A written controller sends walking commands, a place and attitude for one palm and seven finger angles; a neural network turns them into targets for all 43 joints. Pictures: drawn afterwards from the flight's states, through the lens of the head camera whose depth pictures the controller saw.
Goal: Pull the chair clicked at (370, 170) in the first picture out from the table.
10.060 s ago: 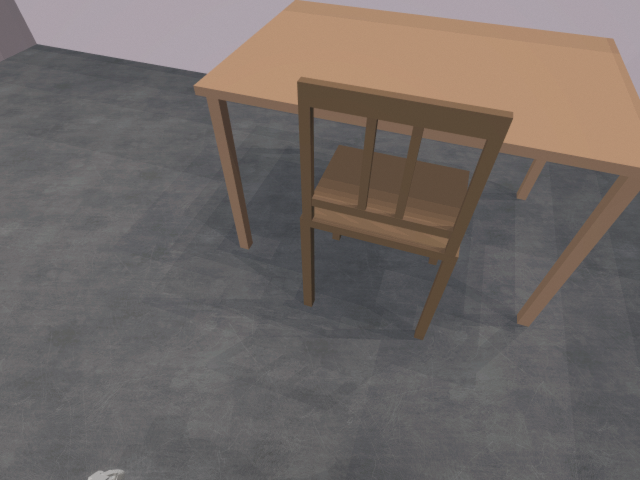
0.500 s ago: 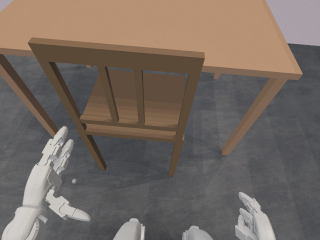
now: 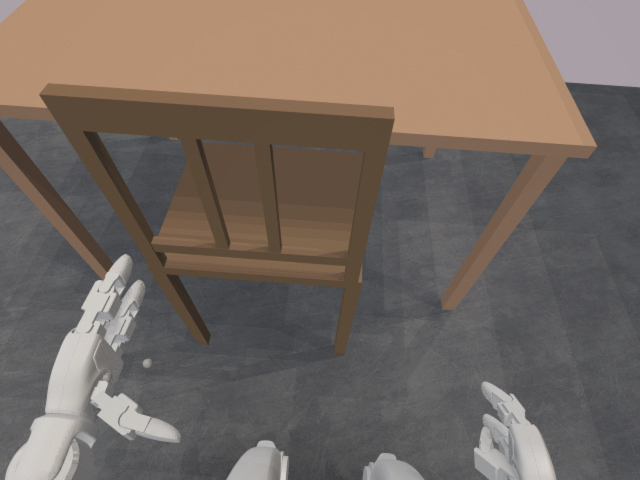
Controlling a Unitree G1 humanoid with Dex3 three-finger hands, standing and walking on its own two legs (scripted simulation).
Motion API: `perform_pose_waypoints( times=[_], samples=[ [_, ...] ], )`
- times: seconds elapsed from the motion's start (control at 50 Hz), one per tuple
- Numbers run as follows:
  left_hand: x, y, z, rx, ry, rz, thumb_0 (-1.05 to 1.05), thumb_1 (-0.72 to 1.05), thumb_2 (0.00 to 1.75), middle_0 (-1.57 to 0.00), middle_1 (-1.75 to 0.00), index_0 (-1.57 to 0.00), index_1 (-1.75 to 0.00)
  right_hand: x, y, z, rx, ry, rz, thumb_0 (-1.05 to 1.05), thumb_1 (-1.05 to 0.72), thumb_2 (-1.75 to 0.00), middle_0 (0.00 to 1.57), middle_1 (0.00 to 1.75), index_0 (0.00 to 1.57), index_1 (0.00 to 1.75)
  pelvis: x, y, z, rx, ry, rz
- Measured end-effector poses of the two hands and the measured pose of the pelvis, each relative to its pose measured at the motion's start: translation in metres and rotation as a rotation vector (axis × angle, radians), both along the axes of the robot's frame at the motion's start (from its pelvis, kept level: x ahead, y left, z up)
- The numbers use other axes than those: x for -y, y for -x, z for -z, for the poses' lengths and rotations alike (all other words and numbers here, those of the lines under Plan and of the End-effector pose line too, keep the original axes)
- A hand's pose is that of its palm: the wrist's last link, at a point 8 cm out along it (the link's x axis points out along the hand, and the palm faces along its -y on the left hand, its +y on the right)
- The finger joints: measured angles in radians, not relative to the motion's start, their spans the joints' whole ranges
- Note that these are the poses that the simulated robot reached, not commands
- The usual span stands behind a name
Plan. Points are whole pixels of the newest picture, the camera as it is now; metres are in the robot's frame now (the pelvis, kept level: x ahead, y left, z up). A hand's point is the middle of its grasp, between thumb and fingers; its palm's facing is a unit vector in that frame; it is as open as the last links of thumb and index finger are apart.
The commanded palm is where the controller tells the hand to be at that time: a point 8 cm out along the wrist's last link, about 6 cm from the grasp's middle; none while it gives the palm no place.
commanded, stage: aim the fingers beside a spindle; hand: left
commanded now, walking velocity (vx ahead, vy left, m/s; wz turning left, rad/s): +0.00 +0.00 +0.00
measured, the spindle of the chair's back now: (209, 198) +0.52 +0.20 -0.01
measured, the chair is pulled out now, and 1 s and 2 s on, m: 0.00 0.00 0.00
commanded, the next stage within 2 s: none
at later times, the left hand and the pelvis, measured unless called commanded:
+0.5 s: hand (168, 339) +0.27 +0.19 +0.03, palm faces -0.03 -1.00 -0.06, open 16.9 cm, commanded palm +0.26 +0.25 +0.03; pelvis -0.01 -0.01 -0.01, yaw +0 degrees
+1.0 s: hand (178, 310) +0.32 +0.20 +0.01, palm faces -0.04 -1.00 -0.04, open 16.9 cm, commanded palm +0.31 +0.25 +0.01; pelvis -0.01 +0.00 -0.02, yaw -1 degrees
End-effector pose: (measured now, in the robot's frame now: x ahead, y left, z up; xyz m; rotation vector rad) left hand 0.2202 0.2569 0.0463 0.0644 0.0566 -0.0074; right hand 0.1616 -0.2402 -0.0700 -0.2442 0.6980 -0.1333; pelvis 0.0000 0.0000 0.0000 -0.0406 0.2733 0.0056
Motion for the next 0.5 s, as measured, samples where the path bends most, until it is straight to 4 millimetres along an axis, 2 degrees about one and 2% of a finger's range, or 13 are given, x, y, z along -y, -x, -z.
perform_pose_waypoints(
  times=[0.22,0.5],
  samples=[
    [0.006,0.0,0.003,0.005,0.002,0.006,-0.01,-0.5,0.3,-0.06,-0.08,-0.06,-0.08,0.004,-0.001,0.003,0.004,0.002,-0.011,0.02,-0.9,-0.9,0.21,0.3,0.21,0.3,0.006,0.002,0.002,-0.002,-0.003,-0.005],
    [0.01,-0.033,0.014,0.018,0.006,0.023,-0.01,-0.5,0.3,-0.06,-0.08,-0.06,-0.08,0.016,0.019,0.016,-0.054,0.017,0.018,0.02,-0.9,-0.9,0.2,0.3,0.21,0.3,0.008,0.007,0.009,-0.023,-0.008,0.004]
  ],
)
